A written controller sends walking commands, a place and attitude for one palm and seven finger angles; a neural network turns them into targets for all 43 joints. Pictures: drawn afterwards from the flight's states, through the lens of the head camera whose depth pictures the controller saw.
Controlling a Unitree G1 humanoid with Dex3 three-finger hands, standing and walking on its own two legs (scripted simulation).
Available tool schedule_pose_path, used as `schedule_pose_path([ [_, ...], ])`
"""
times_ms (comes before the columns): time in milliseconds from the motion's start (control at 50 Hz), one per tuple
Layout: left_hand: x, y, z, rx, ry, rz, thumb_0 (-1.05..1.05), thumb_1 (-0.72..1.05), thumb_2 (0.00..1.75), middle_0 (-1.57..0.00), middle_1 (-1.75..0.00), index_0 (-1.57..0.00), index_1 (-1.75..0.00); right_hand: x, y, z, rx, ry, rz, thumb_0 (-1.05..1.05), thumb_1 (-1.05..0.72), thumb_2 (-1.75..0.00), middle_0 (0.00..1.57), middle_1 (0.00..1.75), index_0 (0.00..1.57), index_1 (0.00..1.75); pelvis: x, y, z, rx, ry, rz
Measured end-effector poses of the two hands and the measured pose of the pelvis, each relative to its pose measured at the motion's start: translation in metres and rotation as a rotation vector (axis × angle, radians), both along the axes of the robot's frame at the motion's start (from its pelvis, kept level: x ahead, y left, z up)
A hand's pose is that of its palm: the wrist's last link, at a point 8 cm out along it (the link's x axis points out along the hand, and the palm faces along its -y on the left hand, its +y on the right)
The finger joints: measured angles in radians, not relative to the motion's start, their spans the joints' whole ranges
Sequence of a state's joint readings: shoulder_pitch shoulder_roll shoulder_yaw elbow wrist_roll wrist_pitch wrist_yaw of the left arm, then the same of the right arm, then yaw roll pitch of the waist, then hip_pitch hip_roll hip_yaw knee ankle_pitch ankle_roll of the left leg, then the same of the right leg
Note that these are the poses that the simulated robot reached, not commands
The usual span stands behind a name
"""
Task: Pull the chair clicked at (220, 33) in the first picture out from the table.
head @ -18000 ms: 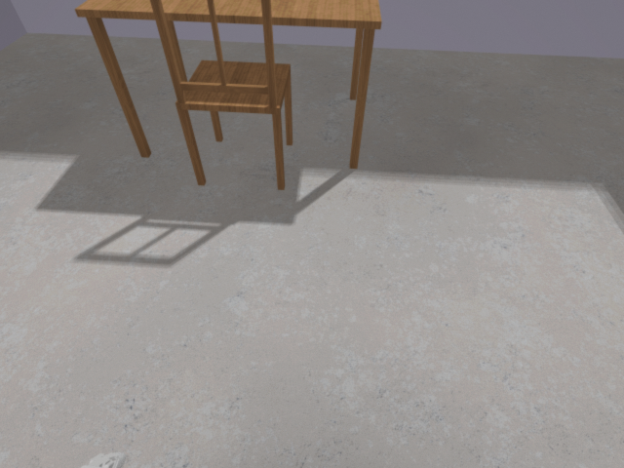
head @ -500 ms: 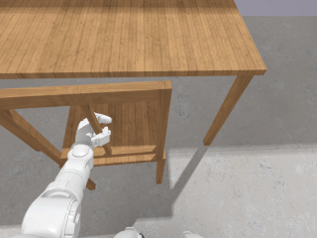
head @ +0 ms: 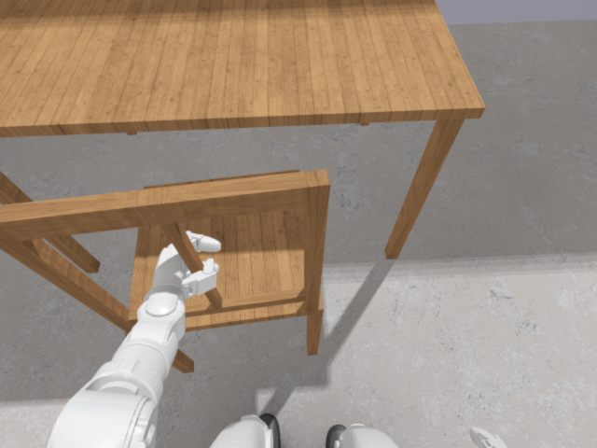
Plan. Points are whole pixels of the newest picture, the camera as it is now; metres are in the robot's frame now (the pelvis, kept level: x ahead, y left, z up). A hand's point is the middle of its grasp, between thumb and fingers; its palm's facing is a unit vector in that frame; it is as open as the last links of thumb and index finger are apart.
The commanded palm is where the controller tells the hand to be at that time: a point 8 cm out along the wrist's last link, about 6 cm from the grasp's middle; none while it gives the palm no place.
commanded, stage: step backward, pulling the chair out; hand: left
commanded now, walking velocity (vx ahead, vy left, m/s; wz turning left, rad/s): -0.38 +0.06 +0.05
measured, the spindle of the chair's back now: (198, 270) +0.38 +0.17 -0.07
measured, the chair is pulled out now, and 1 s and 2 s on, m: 0.15 0.23 0.27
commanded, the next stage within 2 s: none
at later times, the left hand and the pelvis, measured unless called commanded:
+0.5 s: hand (195, 310) +0.31 +0.16 -0.06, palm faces +0.05 -0.97 -0.23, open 5.1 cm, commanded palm +0.32 +0.21 -0.06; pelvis -0.04 +0.00 -0.01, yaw -1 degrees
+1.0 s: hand (189, 323) +0.29 +0.17 -0.06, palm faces +0.01 -0.97 -0.24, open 5.1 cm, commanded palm +0.29 +0.22 -0.05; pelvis -0.09 +0.02 -0.01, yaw +1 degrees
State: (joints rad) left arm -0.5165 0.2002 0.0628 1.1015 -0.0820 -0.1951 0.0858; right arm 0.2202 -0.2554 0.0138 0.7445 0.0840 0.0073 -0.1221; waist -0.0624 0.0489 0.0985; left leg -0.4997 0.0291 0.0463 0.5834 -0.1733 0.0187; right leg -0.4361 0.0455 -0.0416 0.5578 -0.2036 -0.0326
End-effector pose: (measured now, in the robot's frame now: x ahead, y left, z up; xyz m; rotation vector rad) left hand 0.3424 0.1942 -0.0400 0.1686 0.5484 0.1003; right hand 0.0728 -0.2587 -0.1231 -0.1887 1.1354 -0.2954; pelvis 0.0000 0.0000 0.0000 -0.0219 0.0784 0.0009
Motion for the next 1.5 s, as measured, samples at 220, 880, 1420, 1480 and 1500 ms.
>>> schedule_pose_path([
  [220,-0.034,0.006,0.000,0.011,-0.010,-0.050,0.02,0.74,0.83,-0.38,-1.22,-0.50,-1.45,-0.011,-0.001,0.013,-0.071,-0.048,0.026,0.00,-0.91,-0.90,0.21,0.30,0.20,0.30,-0.015,0.016,0.001,-0.001,-0.047,0.001],
  [880,-0.066,0.023,0.002,0.038,-0.023,-0.079,0.03,0.73,0.82,-0.38,-1.32,-0.50,-1.45,-0.060,0.022,0.002,-0.064,-0.001,0.060,0.00,-0.91,-0.90,0.21,0.30,0.20,0.29,-0.079,0.032,-0.004,0.069,-0.033,0.012],
  [1420,-0.096,0.022,0.002,0.069,-0.047,-0.050,0.02,0.70,0.84,-0.42,-1.33,-0.50,-1.45,-0.125,0.011,-0.014,-0.027,0.037,-0.012,0.00,-0.91,-0.90,0.21,0.30,0.20,0.30,-0.103,0.024,-0.014,0.061,-0.038,0.000],
  [1480,-0.096,0.022,0.002,0.066,-0.046,-0.059,0.02,0.71,0.83,-0.41,-1.34,-0.50,-1.45,-0.122,0.013,-0.008,-0.039,0.023,0.002,0.00,-0.91,-0.90,0.21,0.30,0.20,0.29,-0.107,0.028,-0.010,0.059,-0.032,-0.002],
  [1500,-0.096,0.022,0.002,0.064,-0.046,-0.064,0.02,0.71,0.83,-0.41,-1.34,-0.50,-1.45,-0.122,0.015,-0.005,-0.044,0.018,0.007,0.00,-0.91,-0.90,0.21,0.30,0.20,0.29,-0.108,0.029,-0.009,0.059,-0.030,-0.005],
])
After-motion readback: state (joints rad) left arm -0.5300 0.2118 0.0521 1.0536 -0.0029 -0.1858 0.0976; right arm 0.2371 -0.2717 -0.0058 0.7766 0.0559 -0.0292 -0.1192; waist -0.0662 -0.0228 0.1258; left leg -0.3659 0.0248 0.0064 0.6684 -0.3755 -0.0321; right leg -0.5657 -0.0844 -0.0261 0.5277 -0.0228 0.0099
